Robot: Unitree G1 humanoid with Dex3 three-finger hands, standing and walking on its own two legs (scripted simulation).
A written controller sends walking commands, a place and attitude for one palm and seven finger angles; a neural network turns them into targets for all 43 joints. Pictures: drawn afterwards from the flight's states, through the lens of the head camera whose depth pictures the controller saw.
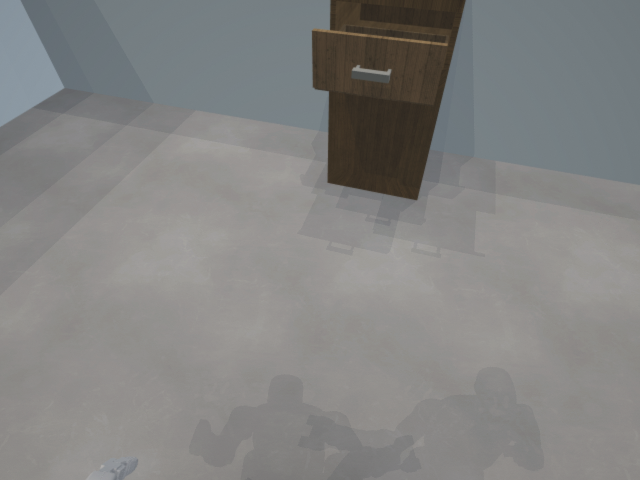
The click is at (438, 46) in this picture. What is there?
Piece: drawer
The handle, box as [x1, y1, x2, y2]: [351, 65, 391, 82]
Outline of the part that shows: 352,69 352,78 388,82 391,69 388,69 386,72 360,68 359,65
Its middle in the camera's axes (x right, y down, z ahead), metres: +0.16 -0.51 +1.18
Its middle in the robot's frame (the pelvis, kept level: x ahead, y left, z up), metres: +1.23 -0.10 -0.04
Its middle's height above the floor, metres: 0.73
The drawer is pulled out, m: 0.29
